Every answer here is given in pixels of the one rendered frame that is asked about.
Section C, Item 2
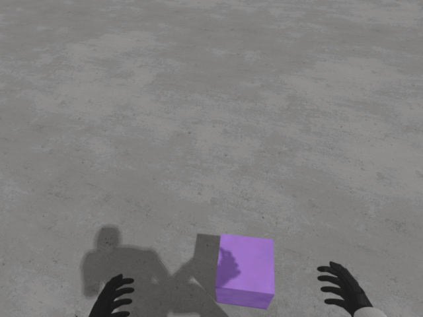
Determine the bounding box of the right robot hand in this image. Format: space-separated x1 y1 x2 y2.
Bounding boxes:
317 262 373 317

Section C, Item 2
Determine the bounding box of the carton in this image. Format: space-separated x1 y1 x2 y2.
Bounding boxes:
215 234 275 310

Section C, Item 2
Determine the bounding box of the left robot hand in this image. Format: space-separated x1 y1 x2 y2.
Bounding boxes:
89 274 134 317

